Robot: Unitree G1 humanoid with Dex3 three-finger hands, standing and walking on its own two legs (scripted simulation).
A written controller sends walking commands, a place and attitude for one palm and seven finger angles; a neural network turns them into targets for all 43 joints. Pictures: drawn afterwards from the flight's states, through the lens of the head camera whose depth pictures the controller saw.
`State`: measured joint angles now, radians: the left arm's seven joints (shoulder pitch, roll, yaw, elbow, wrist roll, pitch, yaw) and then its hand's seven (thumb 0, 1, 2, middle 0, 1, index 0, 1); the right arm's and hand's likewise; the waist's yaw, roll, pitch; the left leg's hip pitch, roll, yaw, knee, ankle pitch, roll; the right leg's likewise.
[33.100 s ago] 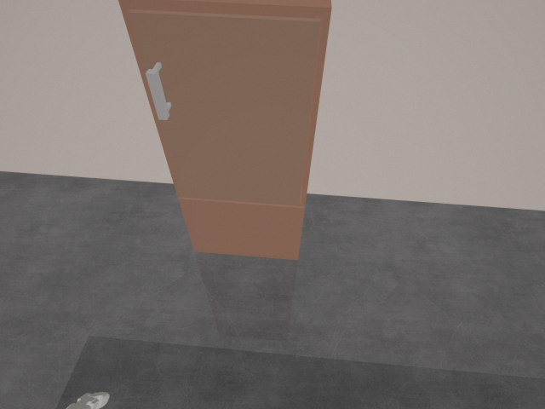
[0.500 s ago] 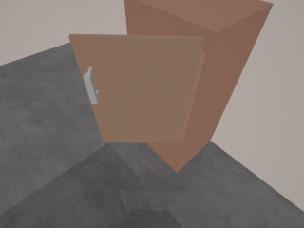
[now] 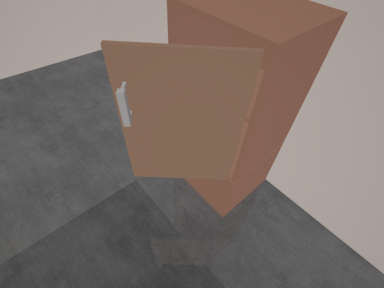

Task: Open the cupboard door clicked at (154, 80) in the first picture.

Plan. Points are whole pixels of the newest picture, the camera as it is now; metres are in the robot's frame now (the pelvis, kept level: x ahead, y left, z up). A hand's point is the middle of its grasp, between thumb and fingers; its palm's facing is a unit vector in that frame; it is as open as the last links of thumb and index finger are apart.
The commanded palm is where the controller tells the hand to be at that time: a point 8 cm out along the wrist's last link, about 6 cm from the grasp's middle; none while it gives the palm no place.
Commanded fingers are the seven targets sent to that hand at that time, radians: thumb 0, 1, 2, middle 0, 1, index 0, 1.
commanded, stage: look again from close up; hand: left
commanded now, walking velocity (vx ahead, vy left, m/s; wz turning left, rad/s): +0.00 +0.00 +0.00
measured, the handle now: (126, 104) +0.59 +0.24 +0.03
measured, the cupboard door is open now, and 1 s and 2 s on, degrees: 48 48 48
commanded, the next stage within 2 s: shuffle to correct the standing spot in 0.54 s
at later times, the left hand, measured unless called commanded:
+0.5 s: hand out of the picture +0.01 +0.20 -0.18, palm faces +0.05 -0.98 -0.20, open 7.3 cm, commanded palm none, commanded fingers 0.00 0.90 0.90 -0.20 -0.30 -0.20 -0.30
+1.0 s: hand out of the picture -0.02 +0.17 -0.19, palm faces +0.07 -0.99 -0.14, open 7.3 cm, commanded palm none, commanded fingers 0.00 0.90 0.90 -0.20 -0.30 -0.20 -0.30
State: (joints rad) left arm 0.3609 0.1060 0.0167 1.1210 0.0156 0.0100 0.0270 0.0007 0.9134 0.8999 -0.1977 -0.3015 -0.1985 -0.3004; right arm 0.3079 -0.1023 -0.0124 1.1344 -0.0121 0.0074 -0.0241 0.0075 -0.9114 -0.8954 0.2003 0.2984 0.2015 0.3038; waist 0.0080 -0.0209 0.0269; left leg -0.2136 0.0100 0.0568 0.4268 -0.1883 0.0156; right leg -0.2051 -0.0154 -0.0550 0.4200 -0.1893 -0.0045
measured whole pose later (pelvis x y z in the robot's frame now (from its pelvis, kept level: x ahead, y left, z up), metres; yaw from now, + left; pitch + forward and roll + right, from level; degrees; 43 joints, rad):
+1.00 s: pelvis +0.03 +0.02 -0.01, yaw +0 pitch -1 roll +0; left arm 0.42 0.14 0.02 1.08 0.02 -0.01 0.01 0.00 0.91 0.90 -0.20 -0.30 -0.20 -0.30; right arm 0.35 -0.14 0.00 1.09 -0.02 -0.02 0.00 0.00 -0.91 -0.90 0.20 0.30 0.20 0.30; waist 0.01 -0.03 0.00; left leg -0.24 -0.01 0.06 0.57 -0.31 0.04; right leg -0.22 -0.04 -0.05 0.55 -0.31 0.01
